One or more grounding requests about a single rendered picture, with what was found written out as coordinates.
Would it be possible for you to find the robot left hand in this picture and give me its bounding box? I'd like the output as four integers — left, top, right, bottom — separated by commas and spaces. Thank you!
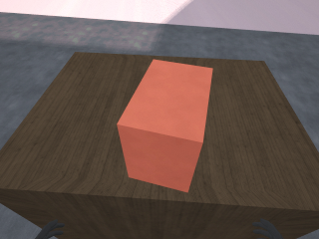
35, 219, 65, 239

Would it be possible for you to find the robot right hand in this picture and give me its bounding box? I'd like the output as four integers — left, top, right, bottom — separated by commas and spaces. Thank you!
252, 218, 284, 239

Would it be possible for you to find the pedestal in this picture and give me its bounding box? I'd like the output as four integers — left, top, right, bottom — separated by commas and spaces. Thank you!
0, 52, 319, 239

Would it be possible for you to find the carton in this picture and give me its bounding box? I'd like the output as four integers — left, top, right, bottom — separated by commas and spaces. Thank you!
117, 59, 213, 192

